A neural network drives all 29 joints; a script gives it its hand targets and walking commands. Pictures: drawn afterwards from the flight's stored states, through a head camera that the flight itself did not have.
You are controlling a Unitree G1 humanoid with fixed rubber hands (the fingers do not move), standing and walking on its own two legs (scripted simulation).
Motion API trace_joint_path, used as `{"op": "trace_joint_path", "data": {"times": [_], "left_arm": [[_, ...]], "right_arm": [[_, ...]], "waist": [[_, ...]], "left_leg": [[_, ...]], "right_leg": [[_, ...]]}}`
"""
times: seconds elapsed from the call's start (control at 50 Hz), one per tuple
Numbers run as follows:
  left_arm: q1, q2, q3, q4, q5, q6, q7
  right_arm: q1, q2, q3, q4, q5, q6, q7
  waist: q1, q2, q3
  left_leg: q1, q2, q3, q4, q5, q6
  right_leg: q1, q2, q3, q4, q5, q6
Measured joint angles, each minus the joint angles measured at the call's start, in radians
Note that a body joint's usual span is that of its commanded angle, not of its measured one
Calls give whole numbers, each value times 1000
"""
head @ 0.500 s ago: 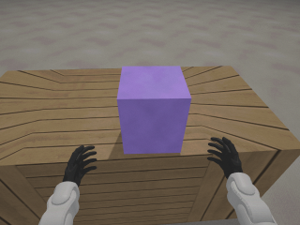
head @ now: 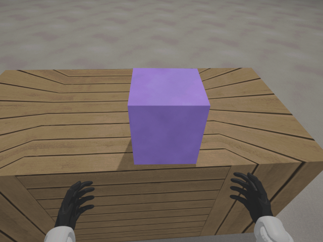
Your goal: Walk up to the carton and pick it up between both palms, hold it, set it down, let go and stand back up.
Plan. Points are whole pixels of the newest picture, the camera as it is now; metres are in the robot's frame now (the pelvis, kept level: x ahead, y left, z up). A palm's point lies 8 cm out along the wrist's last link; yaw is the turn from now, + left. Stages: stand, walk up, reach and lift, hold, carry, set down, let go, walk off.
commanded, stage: set down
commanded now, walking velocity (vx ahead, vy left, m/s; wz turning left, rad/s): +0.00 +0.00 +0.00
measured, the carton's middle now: (165, 117) +0.52 +0.02 +0.05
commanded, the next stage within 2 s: let go in 1.42 s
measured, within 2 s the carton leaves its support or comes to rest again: neither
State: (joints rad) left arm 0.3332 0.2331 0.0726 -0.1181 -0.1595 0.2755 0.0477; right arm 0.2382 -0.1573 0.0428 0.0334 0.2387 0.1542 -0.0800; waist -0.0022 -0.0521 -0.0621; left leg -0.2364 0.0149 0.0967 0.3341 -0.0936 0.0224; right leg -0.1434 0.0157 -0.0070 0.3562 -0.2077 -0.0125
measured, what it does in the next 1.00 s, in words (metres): stands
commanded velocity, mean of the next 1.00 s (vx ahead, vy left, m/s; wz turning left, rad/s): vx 0.00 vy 0.00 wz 0.00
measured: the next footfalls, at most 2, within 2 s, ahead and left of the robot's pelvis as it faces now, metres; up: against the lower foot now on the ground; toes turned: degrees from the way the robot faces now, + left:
none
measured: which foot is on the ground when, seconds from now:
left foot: down 0.00-1.00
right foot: down 0.00-1.00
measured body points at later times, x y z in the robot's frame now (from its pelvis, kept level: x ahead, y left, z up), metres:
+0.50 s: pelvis +0.02 -0.01 +0.00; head +0.02 +0.00 +0.45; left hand +0.21 +0.23 -0.02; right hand +0.24 -0.21 +0.01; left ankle +0.06 +0.10 -0.75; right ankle -0.01 -0.11 -0.75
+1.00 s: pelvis +0.02 -0.02 +0.00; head +0.02 -0.01 +0.45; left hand +0.19 +0.23 -0.06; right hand +0.21 -0.22 -0.04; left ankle +0.06 +0.10 -0.75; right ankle -0.01 -0.11 -0.75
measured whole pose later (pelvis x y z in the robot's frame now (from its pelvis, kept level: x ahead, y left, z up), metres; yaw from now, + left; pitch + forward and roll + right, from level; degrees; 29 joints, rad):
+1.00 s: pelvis +0.02 -0.02 +0.00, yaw +0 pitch +1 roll +0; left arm 0.33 0.23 0.07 0.31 -0.08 0.11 0.00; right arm 0.31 -0.16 0.04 0.27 0.10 0.00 -0.02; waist 0.00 -0.03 -0.03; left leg -0.22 0.03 0.09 0.33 -0.12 0.00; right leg -0.13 0.03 -0.01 0.36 -0.24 -0.03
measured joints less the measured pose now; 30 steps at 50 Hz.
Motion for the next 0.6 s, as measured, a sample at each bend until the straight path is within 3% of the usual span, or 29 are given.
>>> {"op": "trace_joint_path", "data": {"times": [0.3,0.6], "left_arm": [[-12,0,0,130,8,-29,-9],[24,0,0,239,57,-116,-53]], "right_arm": [[30,0,0,-3,-43,-5,12],[67,0,2,43,-61,-86,32]], "waist": [[0,2,16],[0,17,30]], "left_leg": [[1,9,-1,-1,-15,-7],[12,10,-2,-1,-30,-17]], "right_leg": [[0,9,0,0,-16,-12],[11,11,0,0,-33,-17]]}}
